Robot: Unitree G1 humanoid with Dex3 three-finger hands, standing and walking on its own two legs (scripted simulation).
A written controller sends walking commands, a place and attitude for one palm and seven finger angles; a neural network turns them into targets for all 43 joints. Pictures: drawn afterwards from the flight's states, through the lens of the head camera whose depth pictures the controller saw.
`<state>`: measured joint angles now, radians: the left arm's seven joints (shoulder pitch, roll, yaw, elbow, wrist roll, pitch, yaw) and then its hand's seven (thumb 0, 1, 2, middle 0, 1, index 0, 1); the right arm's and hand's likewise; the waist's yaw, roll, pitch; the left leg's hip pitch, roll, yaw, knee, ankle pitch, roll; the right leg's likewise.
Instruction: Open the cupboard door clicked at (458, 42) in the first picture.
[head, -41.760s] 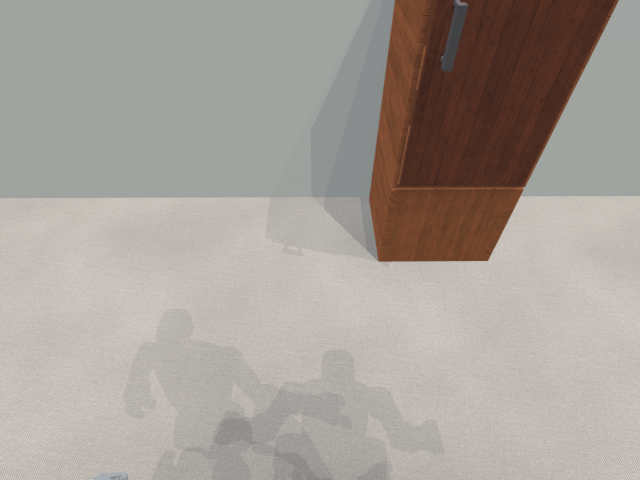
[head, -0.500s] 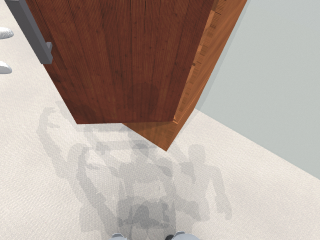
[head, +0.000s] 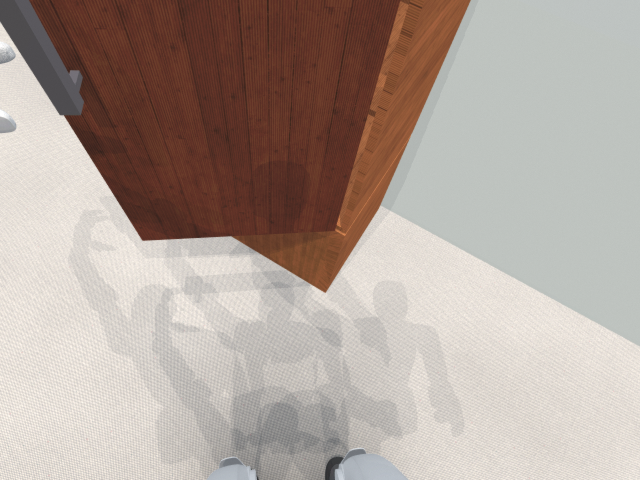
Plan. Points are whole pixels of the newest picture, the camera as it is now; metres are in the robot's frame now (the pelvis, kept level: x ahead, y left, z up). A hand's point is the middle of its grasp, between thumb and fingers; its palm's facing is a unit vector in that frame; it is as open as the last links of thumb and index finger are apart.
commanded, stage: move the hooked fingers beside the handle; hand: left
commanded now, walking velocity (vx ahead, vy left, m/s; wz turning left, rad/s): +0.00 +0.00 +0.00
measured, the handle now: (43, 39) +0.57 +0.23 +0.17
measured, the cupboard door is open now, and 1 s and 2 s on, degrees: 38 38 37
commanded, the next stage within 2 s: slide the fingers in behind the handle in 0.16 s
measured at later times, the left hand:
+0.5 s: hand out of the picture +0.53 +0.29 +0.17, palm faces -0.03 -1.00 +0.03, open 14.0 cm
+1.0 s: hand (11, 73) +0.51 +0.25 +0.17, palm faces -0.01 -1.00 +0.00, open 14.0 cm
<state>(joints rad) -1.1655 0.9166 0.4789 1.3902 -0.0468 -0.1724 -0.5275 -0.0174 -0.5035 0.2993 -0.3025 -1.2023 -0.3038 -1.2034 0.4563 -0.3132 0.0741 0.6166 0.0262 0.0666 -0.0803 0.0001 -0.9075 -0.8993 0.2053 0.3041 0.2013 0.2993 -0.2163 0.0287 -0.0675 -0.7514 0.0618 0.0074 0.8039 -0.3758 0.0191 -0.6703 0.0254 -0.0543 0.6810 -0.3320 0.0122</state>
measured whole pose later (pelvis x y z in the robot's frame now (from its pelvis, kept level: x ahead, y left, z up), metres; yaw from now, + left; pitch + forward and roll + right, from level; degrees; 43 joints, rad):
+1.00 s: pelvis +0.00 +0.00 +0.00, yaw +0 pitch +17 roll -4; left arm -1.10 0.76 0.43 1.31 -0.08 -0.19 -0.43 -0.02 -0.50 0.30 -0.30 -1.20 -0.30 -1.20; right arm 0.44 -0.30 0.06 0.62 0.02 0.05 -0.05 0.00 -0.91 -0.90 0.21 0.30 0.20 0.30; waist -0.19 0.04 -0.09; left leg -0.71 0.06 0.01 0.80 -0.38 0.02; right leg -0.64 0.02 -0.05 0.69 -0.34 0.01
